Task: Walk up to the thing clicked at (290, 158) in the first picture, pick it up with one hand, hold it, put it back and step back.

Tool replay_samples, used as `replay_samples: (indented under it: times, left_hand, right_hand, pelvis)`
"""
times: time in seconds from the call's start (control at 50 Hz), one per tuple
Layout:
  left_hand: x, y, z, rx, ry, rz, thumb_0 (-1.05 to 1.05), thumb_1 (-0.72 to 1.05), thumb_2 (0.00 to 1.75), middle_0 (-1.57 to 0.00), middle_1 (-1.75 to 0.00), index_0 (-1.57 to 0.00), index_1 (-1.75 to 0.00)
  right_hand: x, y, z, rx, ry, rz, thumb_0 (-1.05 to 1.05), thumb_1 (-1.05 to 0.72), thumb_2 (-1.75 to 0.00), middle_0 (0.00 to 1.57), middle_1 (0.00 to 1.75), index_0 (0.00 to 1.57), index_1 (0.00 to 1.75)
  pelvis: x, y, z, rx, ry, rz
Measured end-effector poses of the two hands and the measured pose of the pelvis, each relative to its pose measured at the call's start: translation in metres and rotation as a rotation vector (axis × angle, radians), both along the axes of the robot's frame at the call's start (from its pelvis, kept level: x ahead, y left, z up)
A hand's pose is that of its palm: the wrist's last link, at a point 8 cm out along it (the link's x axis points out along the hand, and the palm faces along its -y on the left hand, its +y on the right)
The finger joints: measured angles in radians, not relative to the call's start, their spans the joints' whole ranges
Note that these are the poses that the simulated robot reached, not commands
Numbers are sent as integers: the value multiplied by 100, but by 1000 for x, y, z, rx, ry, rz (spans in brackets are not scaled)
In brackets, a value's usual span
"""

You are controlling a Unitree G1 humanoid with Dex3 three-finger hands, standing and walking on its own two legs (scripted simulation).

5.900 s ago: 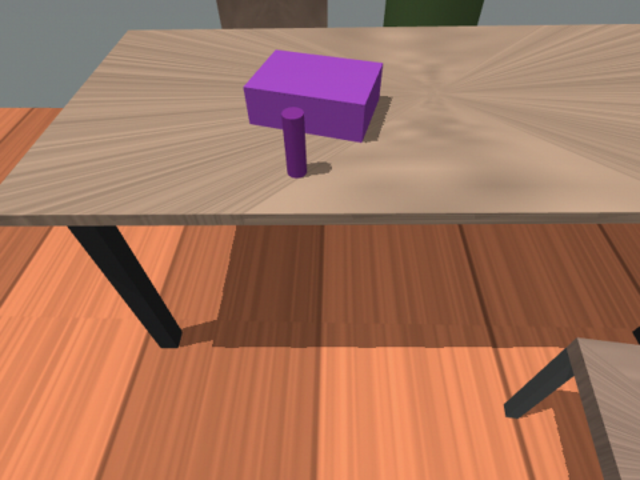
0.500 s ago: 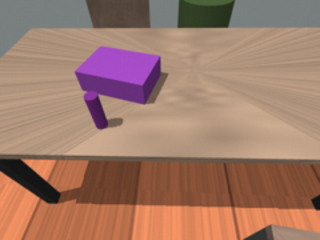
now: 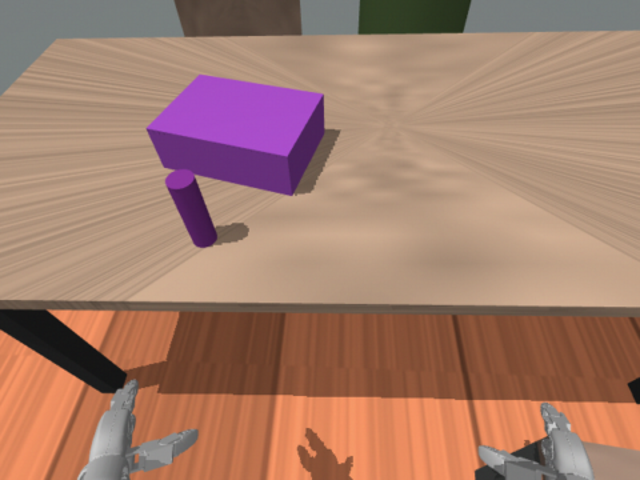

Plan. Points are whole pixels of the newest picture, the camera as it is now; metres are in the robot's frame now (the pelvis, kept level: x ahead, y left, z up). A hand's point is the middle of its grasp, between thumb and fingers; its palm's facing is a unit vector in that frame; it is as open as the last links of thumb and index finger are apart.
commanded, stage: rise first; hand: left
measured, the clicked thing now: (193, 211) +0.47 +0.23 +0.03
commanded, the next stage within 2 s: go down in 1.46 s
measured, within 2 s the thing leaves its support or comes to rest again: neither
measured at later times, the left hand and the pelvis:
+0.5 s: hand (112, 407) +0.19 +0.26 +0.02, palm faces +0.27 -0.89 -0.36, open 17.4 cm; pelvis +0.01 +0.01 +0.00, yaw +0 degrees
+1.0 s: hand (71, 406) +0.17 +0.27 +0.08, palm faces +0.34 -0.84 -0.42, open 17.5 cm; pelvis +0.00 +0.00 +0.00, yaw +1 degrees
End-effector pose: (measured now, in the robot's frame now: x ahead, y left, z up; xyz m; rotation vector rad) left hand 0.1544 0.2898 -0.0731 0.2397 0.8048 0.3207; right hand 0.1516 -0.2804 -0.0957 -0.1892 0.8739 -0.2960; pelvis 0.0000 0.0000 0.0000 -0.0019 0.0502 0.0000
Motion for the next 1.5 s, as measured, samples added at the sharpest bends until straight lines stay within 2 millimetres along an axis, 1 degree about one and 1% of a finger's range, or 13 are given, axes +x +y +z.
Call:
replay_samples:
  times: [0.1, 0.16, 0.22, 0.3, 0.36, 0.42, 0.56, 0.7, 0.84, 1.0, 1.24, 1.5]
  left_hand:
    - [-4, 9, 19, 33, -64, 6, 1, 1, 19, -6, -8, -9, -6]
    - [-1, 9, 32, 51, -124, -3, 1, -16, 13, -6, -7, -8, -6]
    - [5, 9, 50, 69, -207, -15, 0, -30, 9, -6, -7, -7, -6]
    - [10, 12, 73, 96, -305, -31, 0, -43, 5, -6, -7, -7, -6]
    - [10, 13, 90, 112, -364, -47, 0, -48, 4, -5, -6, -6, -6]
    - [7, 13, 102, 123, -407, -64, 0, -51, 3, -5, -6, -6, -5]
    - [0, 14, 123, 164, -458, -89, -1, -53, 2, -5, -5, -6, -5]
    - [-5, 13, 148, 220, -547, -113, -1, -55, 2, -5, -6, -6, -5]
    - [-12, 14, 165, 263, -613, -122, -1, -55, 2, -5, -5, -6, -5]
    - [-18, 14, 180, 300, -675, -127, -1, -55, 2, -5, -5, -6, -5]
    - [-16, 14, 196, 345, -731, -156, -1, -55, 3, -5, -6, -6, -5]
    - [-16, 13, 210, 375, -785, -173, -1, -57, 5, -6, -7, -7, -7]
  right_hand:
    - [-3, 13, 4, 14, -14, 20, 0, -3, -21, 6, 6, 6, 7]
    - [0, 25, 7, 23, -46, 46, 0, 12, -15, 6, 6, 6, 6]
    - [7, 34, 14, 29, -96, 70, 0, 25, -10, 6, 5, 6, 6]
    - [15, 40, 20, 34, -143, 85, -1, 37, -6, 6, 5, 6, 5]
    - [16, 40, 23, 39, -160, 82, -1, 43, -5, 6, 5, 6, 5]
    - [11, 39, 20, 46, -146, 78, -1, 46, -4, 6, 5, 6, 5]
    - [-2, 34, 8, 50, -82, 63, -1, 51, -2, 6, 5, 6, 5]
    - [-1, 27, 9, 36, -102, 63, -1, 51, -2, 6, 5, 6, 5]
    - [-1, 22, 11, 34, -125, 62, -1, 52, -2, 6, 5, 6, 5]
    - [-5, 24, 8, 43, -122, 72, -1, 53, -3, 6, 5, 5, 5]
    - [-8, 23, 5, 48, -116, 69, -1, 52, -4, 6, 5, 6, 5]
    - [-2, 19, 10, 38, -146, 67, -1, 50, -6, 6, 5, 6, 6]
  pelvis:
    - [8, 3, 1, -1, -17, 0]
    - [10, 5, 1, -2, -30, 0]
    - [12, 7, 1, -3, -43, 2]
    - [13, 9, 1, -5, -59, 2]
    - [14, 10, 1, -6, -68, 6]
    - [14, 11, 1, -5, -76, 7]
    - [9, 10, 1, -4, -89, 8]
    - [3, 7, 1, -2, -100, 13]
    - [0, 3, 1, 1, -108, 19]
    - [-5, 1, 1, 3, -114, 25]
    - [-7, 1, 1, 5, -112, 24]
    - [-4, 1, 1, 5, -113, 26]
